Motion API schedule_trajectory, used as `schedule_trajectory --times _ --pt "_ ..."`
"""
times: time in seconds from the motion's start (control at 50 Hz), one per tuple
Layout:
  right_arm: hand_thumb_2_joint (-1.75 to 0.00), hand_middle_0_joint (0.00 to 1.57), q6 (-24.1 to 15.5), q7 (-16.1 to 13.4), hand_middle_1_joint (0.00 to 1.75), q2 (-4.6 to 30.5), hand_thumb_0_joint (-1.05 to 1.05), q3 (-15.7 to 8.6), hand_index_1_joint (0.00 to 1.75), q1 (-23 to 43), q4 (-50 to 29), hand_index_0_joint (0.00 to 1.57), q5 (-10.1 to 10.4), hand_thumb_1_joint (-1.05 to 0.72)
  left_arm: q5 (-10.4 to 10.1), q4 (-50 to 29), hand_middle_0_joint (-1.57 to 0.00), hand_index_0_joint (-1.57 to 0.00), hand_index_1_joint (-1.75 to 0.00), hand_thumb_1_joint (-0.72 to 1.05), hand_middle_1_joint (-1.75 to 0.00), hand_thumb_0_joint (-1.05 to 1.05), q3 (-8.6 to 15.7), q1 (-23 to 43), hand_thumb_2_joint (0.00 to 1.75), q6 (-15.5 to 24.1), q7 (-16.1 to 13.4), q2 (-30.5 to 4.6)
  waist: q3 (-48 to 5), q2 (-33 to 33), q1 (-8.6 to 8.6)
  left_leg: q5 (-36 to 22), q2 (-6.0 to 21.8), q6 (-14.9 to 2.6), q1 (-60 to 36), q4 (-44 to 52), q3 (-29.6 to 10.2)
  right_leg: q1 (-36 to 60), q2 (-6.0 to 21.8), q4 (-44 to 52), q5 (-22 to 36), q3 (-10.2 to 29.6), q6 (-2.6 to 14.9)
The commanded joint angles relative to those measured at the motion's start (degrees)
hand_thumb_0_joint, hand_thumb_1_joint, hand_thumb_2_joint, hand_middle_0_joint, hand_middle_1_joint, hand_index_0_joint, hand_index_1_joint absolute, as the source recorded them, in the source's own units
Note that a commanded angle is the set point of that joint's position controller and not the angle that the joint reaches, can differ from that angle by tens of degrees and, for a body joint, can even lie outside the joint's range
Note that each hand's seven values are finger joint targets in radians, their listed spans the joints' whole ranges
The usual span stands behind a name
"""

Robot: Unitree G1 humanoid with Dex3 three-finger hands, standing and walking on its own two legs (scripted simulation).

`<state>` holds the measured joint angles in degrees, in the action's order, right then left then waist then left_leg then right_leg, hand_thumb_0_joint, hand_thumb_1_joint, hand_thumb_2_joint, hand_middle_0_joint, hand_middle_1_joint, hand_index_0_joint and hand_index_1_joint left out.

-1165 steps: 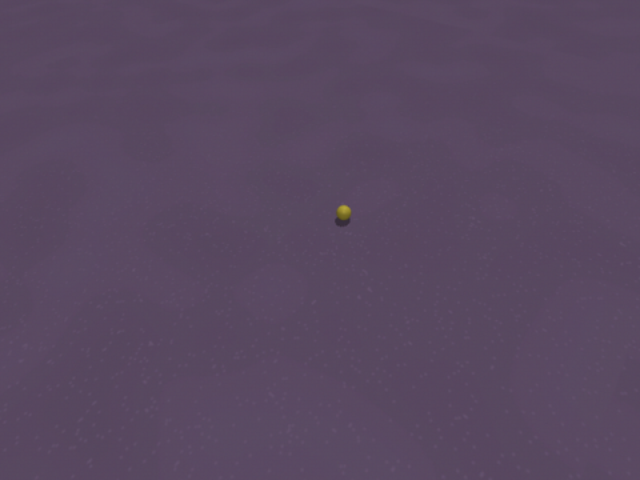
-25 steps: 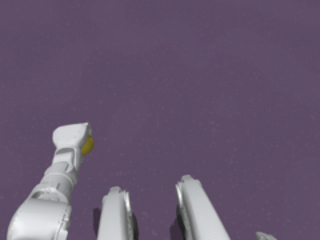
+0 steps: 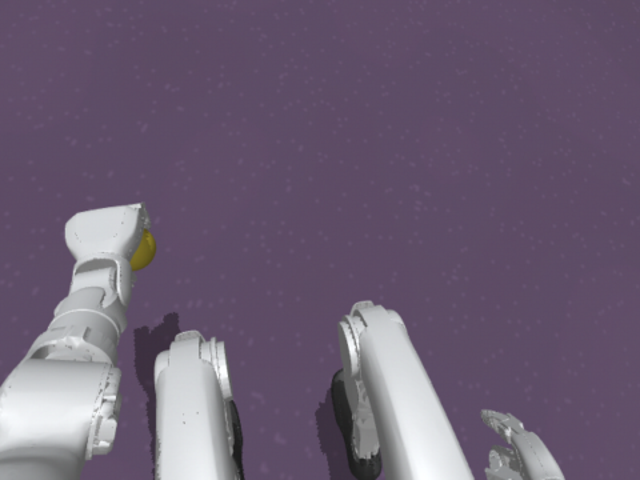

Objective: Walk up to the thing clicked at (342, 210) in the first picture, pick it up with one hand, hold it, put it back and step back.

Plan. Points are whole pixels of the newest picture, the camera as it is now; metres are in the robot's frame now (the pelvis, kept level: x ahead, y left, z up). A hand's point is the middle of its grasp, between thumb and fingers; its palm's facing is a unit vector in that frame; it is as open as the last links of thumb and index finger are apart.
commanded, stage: crouch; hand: left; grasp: from above
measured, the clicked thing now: (130, 247) +0.45 +0.22 -0.19
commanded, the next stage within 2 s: lower in 0.70 s
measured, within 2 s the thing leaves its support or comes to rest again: neither
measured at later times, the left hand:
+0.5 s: hand (139, 262) +0.44 +0.22 -0.24, palm faces -0.45 -0.03 -0.89, open 9.2 cm
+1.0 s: hand (147, 264) +0.45 +0.22 -0.28, palm faces -0.49 -0.03 -0.87, open 9.2 cm
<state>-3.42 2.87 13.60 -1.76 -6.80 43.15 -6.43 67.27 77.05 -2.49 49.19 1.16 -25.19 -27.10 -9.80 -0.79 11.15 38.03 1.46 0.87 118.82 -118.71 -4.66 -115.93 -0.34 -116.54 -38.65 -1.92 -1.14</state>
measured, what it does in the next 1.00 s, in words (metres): lowers itself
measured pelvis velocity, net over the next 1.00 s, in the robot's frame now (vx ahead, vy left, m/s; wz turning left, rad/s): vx -0.01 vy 0.00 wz -0.05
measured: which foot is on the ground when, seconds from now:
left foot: down 0.00-1.00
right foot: down 0.00-1.00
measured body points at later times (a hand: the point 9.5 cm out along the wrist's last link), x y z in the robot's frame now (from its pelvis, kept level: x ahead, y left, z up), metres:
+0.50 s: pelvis -0.01 +0.00 -0.07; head +0.22 +0.04 +0.32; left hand +0.46 +0.22 -0.19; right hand +0.03 -0.27 -0.18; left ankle +0.08 +0.13 -0.40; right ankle +0.08 -0.13 -0.40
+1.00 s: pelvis -0.01 +0.00 -0.10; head +0.23 +0.05 +0.28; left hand +0.47 +0.22 -0.23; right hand +0.02 -0.28 -0.21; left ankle +0.08 +0.13 -0.40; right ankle +0.08 -0.13 -0.40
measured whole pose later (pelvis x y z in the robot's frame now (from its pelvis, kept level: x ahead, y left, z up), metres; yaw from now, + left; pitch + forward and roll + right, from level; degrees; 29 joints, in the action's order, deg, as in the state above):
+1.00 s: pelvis -0.01 +0.00 -0.10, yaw -3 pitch +34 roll -6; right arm -4.9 7.2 15.0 3.1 -8.4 44.6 -9.3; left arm 70.7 91.2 0.6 57.8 6.6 -27.8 -34.2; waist -3.5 0.7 14.7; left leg 38.6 1.4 1.2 132.7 -136.8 -7.6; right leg -129.3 -1.7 -133.0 -38.2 -3.5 -1.6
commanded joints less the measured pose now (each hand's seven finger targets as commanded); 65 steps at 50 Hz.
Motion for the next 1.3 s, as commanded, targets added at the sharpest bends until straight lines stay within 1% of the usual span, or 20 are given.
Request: schedule_trajectory --times 0.0,0.04,0.14,0.18,0.32,0.42,0.58,0.6,0.62,0.7,0.76,0.84,0.9,0.98,1.02,1.06,1.1,1.16,1.24,1.28 --pt "-0.90 0.20 -0.42 0.05 0.30 11.17 0.00 -3.71 0.30 -11.76 -1.10 0.20 0.27 -0.91 -0.86 -9.35 -0.98 -1.00 -0.75 0.63 -0.77 0.00 1.64 20.21 0.83 0.51 -0.93 -10.91 -39.98 -10.67 0.56 -12.04 -1.18 -2.26 -28.21 9.23 3.85 19.45 -1.54 11.66 15.63 -3.07 2.86" --pt "-0.90 0.20 -0.18 0.28 0.30 10.89 0.00 -3.38 0.30 -12.23 -1.22 0.20 0.14 -0.91 -0.57 -6.42 -0.98 -1.00 -0.74 0.62 -0.76 0.00 1.92 17.66 0.82 0.75 -0.50 -10.78 -37.14 -9.54 0.72 -11.69 -1.21 -2.32 -26.48 8.23 3.92 19.03 -1.52 11.23 15.36 -3.02 2.65" --pt "-0.90 0.20 -0.30 0.86 0.30 11.72 0.00 -3.29 0.30 -12.62 -1.14 0.20 0.02 -0.91 0.25 -7.34 -0.96 -0.99 -0.73 0.61 -0.76 0.00 2.24 20.12 0.79 2.36 -0.76 -11.15 -36.59 -11.28 1.45 -11.66 -1.01 -1.94 -25.97 6.78 3.09 14.39 -1.73 7.70 14.45 -4.11 3.24" --pt "-0.90 0.20 -0.24 1.00 0.30 11.95 0.00 -3.24 0.30 -12.48 -0.98 0.20 -0.02 -0.91 0.92 -9.68 -0.96 -0.98 -0.70 0.58 -0.72 0.00 3.29 22.96 0.76 3.04 -1.42 -14.03 -38.93 -13.07 0.49 -12.45 -0.98 -2.08 -25.86 5.26 3.68 14.90 -1.91 6.74 15.52 -3.84 3.23" --pt "-0.90 0.20 -0.81 1.59 0.30 12.50 0.00 -2.40 0.30 -13.39 -0.30 0.20 -0.87 -0.91 1.82 -5.83 -0.96 -0.98 -0.72 0.60 -0.75 0.00 4.96 25.11 0.77 3.67 -3.86 -16.10 -37.17 -12.07 1.56 -8.32 -1.27 -2.45 -20.83 2.89 4.17 12.63 -1.91 5.07 11.61 -4.16 3.06" --pt "-0.90 0.20 -1.22 1.97 0.30 12.71 0.00 -1.85 0.30 -13.13 0.17 0.20 -1.22 -0.91 1.40 -2.00 -0.95 -0.98 -0.72 0.60 -0.75 0.00 3.61 25.40 0.74 3.28 -4.01 -14.09 -35.32 -12.68 2.48 -6.72 -1.17 -2.15 -20.28 1.90 3.55 9.23 -2.05 3.23 9.83 -5.09 3.39" --pt "-0.90 0.20 -1.49 2.41 0.30 13.80 0.00 -1.24 0.30 -13.64 1.03 0.20 -1.62 -0.90 1.17 -0.52 -0.97 -1.00 -0.73 0.64 -0.76 0.00 4.78 27.71 0.77 4.26 -3.38 -18.00 -34.37 -12.30 2.41 -5.82 -1.24 -2.43 -15.90 -0.94 3.94 9.15 -2.27 1.45 8.73 -5.09 3.30" --pt "-0.90 0.20 -1.59 2.69 0.30 13.48 0.00 -1.11 0.30 -13.59 0.78 0.20 -1.74 -0.91 1.29 2.30 -0.97 -0.99 -0.73 0.63 -0.75 0.00 3.96 25.32 0.77 4.17 -3.10 -16.02 -32.44 -11.66 3.02 -5.36 -1.18 -2.29 -15.45 -0.96 3.68 8.65 -2.22 0.94 8.25 -5.51 3.37" --pt "-0.90 0.20 -1.43 2.68 0.30 13.59 0.00 -0.96 0.30 -13.13 0.97 0.20 -1.68 -0.90 1.07 -0.92 -0.97 -0.99 -0.73 0.63 -0.75 0.00 3.87 28.23 0.78 4.71 -3.13 -16.61 -34.39 -12.63 2.53 -5.40 -1.15 -2.35 -15.14 -1.29 3.74 8.85 -2.60 0.79 8.36 -5.45 3.44" --pt "-0.90 0.20 -1.39 3.03 0.30 13.89 0.00 -0.42 0.30 -13.61 0.94 0.20 -1.64 -0.91 1.80 0.61 -0.99 -1.01 -0.74 0.64 -0.76 0.00 4.60 26.64 0.80 4.98 -3.65 -18.00 -34.77 -12.58 2.23 -7.76 -1.23 -2.48 -14.39 -2.75 3.98 10.06 -2.57 -0.31 11.20 -5.43 3.22" --pt "-0.90 0.20 -1.37 3.15 0.30 14.20 0.00 -0.27 0.30 -14.29 1.05 0.20 -1.74 -0.91 2.26 -1.27 -1.00 -1.02 -0.76 0.67 -0.77 0.00 4.76 29.09 0.82 5.15 -4.19 -18.03 -36.15 -13.67 2.87 -9.14 -1.03 -2.40 -15.76 -3.57 3.71 9.50 -2.68 -0.99 12.88 -5.89 3.13" --pt "-0.90 0.20 -1.40 3.57 0.30 14.50 0.00 0.07 0.30 -14.21 1.23 0.20 -2.08 -0.91 2.60 4.01 -0.96 -0.98 -0.74 0.59 -0.76 0.00 4.98 27.01 0.79 4.94 -4.64 -18.11 -32.38 -11.76 3.38 -7.64 -1.08 -2.66 -12.18 -4.35 3.59 8.59 -2.76 -1.44 11.55 -6.12 2.99" --pt "-0.90 0.20 -1.72 3.72 0.30 14.52 0.00 0.81 0.30 -13.80 1.33 0.20 -2.49 -0.90 2.87 6.63 -0.93 -0.95 -0.71 0.56 -0.74 0.00 3.40 28.23 0.74 5.24 -4.78 -16.08 -30.37 -12.20 4.91 -6.44 -0.99 -2.45 -12.16 -4.75 2.90 6.21 -2.95 -2.30 10.42 -6.88 3.22" --pt "-0.90 0.20 -2.17 4.05 0.30 15.11 0.00 1.38 0.30 -13.61 1.20 0.20 -2.76 -0.90 2.88 6.62 -0.90 -0.92 -0.74 0.53 -0.76 0.00 4.47 28.44 0.77 6.03 -5.52 -18.62 -31.49 -13.25 4.18 -6.81 -1.02 -2.33 -12.47 -5.73 2.62 6.52 -3.04 -3.29 10.62 -7.21 3.12" --pt "-0.90 0.20 -2.68 4.48 0.30 15.14 0.00 2.01 0.30 -13.59 1.21 0.20 -3.37 -0.90 3.52 6.84 -0.90 -0.93 -0.75 0.55 -0.78 0.00 3.81 29.25 0.74 6.41 -6.02 -17.60 -30.22 -14.70 5.47 -6.87 -0.94 -2.17 -12.78 -6.45 2.55 5.90 -3.14 -4.13 11.06 -7.55 3.09" --pt "-0.90 0.20 -3.21 4.96 0.30 15.82 0.00 2.34 0.30 -13.87 1.42 0.20 -3.96 -0.90 4.45 7.61 -0.90 -0.93 -0.74 0.56 -0.78 0.00 4.66 30.77 0.73 6.79 -6.72 -19.24 -29.62 -14.10 6.59 -6.88 -0.90 -2.29 -12.60 -7.61 2.31 5.25 -2.99 -4.82 11.44 -7.98 2.89" --pt "-0.90 0.20 -3.38 5.27 0.30 15.92 0.00 2.39 0.30 -13.53 1.19 0.20 -4.05 -0.90 4.29 5.26 -0.90 -0.93 -0.76 0.55 -0.79 0.00 6.30 29.57 0.76 7.20 -7.80 -21.64 -32.20 -16.61 4.99 -7.49 -0.96 -1.98 -13.33 -7.28 2.20 6.29 -3.22 -5.33 11.64 -7.98 3.07" --pt "-0.90 0.20 -3.74 5.99 0.30 16.10 0.00 2.66 0.30 -13.13 1.31 0.20 -4.54 -0.90 4.99 4.69 -0.89 -0.93 -0.75 0.55 -0.79 0.00 6.93 28.44 0.74 7.20 -9.58 -21.94 -32.74 -18.47 5.10 -8.15 -0.84 -1.71 -13.99 -7.75 2.16 6.17 -3.46 -6.28 12.42 -8.27 3.20" --pt "-0.89 0.20 -4.70 7.35 0.30 16.25 0.00 3.10 0.30 -12.57 1.63 0.20 -5.46 -0.90 4.99 8.19 -0.89 -0.92 -0.75 0.55 -0.78 0.00 6.57 29.18 0.79 6.63 -10.67 -21.30 -28.66 -17.42 7.23 -6.49 -0.62 -2.04 -11.55 -9.61 2.08 4.09 -3.56 -6.43 11.95 -8.56 2.85" --pt "-0.89 0.20 -4.52 7.52 0.30 16.94 0.00 2.76 0.30 -13.58 1.36 0.20 -5.14 -0.89 4.33 5.07 -0.86 -0.89 -0.74 0.51 -0.78 0.00 9.88 26.88 0.76 6.28 -11.71 -24.56 -32.09 -18.77 4.71 -8.80 -0.66 -1.92 -12.77 -8.90 2.12 6.72 -3.50 -6.15 13.54 -8.39 2.77"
